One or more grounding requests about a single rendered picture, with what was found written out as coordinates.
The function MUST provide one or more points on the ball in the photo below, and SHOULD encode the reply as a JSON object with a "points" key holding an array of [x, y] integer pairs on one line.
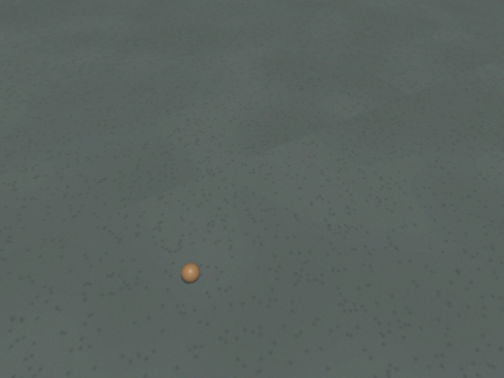
{"points": [[190, 272]]}

